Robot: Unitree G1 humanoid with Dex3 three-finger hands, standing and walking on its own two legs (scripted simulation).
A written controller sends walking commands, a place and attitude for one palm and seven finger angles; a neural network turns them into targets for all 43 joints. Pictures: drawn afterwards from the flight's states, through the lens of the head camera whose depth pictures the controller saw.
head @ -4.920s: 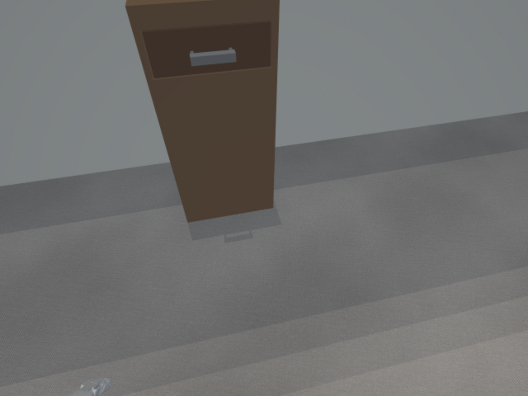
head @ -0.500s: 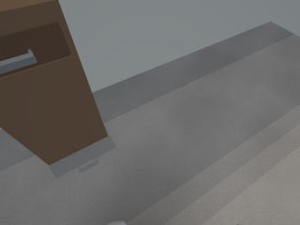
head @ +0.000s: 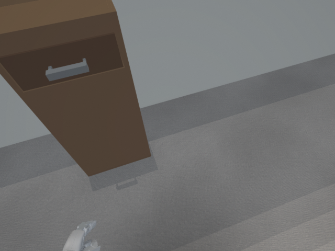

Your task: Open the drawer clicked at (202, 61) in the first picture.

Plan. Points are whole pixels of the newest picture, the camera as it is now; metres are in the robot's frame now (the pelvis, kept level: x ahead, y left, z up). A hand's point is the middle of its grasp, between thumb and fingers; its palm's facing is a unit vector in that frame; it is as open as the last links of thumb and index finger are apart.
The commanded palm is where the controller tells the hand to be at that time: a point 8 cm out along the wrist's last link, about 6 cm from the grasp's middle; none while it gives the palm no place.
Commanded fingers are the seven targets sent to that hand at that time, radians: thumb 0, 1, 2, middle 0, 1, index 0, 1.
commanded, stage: turn to face it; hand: left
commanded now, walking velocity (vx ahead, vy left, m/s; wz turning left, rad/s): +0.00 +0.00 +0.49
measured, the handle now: (67, 67) +0.68 +0.37 +0.06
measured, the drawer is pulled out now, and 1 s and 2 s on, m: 0.00 0.00 0.00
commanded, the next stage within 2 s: take the last steps up to it in 0.32 s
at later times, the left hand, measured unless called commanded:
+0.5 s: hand out of the picture -0.07 +0.21 -0.17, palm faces +0.32 -0.92 -0.24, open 7.4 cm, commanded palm none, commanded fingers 0.00 0.90 0.90 -0.20 -0.30 -0.20 -0.30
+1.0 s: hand out of the picture +0.12 +0.21 -0.16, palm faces +0.20 -0.97 -0.16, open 7.4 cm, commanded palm none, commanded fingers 0.00 0.90 0.90 -0.20 -0.30 -0.20 -0.30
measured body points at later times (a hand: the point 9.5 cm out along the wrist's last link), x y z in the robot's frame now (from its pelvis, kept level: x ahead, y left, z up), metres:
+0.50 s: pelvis -0.01 +0.02 +0.00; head +0.02 +0.04 +0.45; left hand -0.08 +0.26 -0.16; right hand +0.16 -0.20 -0.13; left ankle -0.05 +0.11 -0.73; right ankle +0.01 -0.11 -0.72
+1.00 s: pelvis +0.09 +0.02 +0.01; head +0.11 +0.03 +0.46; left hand +0.11 +0.26 -0.15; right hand +0.03 -0.21 -0.14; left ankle -0.05 +0.11 -0.73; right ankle +0.22 -0.08 -0.69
